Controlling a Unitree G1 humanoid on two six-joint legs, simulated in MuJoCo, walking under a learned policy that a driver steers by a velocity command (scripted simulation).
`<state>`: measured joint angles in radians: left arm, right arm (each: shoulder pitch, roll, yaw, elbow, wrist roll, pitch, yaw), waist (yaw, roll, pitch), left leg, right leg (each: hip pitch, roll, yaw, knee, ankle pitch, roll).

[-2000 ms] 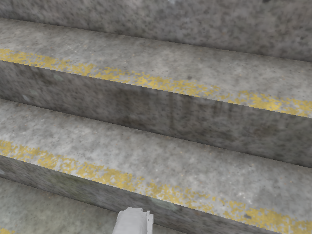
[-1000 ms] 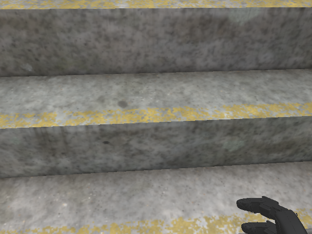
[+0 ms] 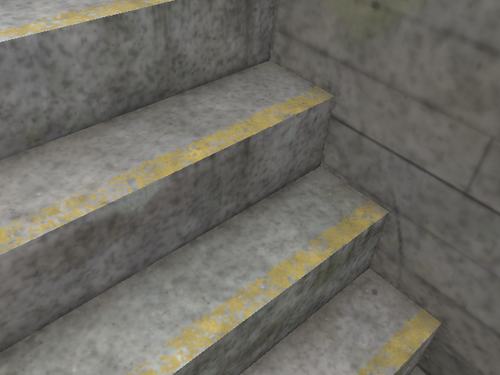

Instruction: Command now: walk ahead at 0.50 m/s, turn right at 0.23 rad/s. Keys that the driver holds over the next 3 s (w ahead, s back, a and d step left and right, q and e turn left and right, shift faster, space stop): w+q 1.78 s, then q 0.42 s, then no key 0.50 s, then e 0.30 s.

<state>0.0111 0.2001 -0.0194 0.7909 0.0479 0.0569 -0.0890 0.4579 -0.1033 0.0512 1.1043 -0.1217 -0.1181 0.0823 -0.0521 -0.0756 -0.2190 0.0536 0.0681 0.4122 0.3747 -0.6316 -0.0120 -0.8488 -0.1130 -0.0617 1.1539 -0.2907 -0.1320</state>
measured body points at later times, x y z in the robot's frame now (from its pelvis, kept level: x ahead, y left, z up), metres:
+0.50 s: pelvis +0.22 -0.04 +0.12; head +0.22 -0.01 +0.57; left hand +0.29 +0.20 -0.04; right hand +0.41 -0.24 +0.03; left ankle +0.23 +0.06 -0.49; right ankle +0.15 -0.14 -0.61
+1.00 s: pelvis +0.43 -0.05 +0.24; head +0.42 -0.05 +0.69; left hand +0.52 +0.22 +0.13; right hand +0.54 -0.26 +0.09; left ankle +0.28 +0.04 -0.19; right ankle +0.47 -0.16 -0.49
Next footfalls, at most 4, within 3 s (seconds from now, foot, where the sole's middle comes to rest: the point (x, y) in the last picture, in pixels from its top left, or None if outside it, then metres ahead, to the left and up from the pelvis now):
0.08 right None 0.14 -0.15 -0.74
0.40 left None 0.28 0.06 -0.53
0.90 right None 0.50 -0.15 -0.53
1.30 left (193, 305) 0.55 0.10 -0.31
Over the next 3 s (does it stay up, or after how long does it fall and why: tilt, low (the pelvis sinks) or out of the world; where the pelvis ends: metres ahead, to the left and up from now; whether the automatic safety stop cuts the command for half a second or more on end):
stays up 0.78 0.14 0.66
